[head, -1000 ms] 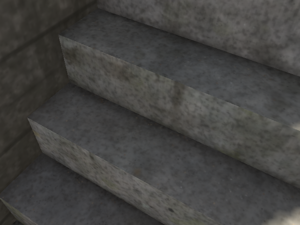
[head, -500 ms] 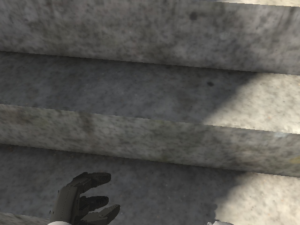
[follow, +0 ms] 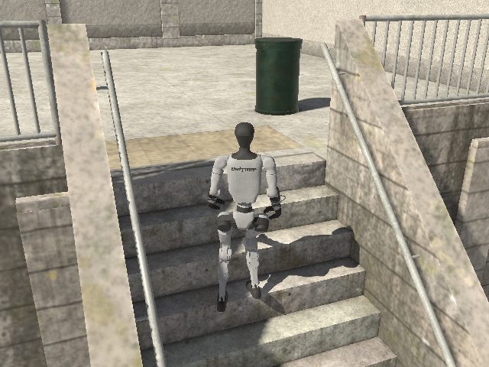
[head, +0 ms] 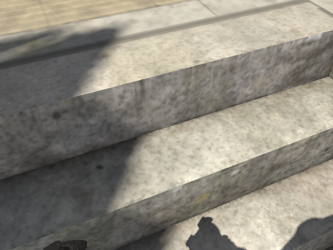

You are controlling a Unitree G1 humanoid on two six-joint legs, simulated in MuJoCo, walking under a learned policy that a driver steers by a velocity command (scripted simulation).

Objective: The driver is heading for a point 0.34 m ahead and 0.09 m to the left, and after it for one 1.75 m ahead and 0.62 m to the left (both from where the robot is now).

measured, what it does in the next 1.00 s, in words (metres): goes down, turning left: right foot 0.20 m lower, then left foot 0.20 m higher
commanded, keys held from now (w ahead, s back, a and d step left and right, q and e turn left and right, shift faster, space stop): w+e+shift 0.04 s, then w+shift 0.10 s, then w+q+shift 0.86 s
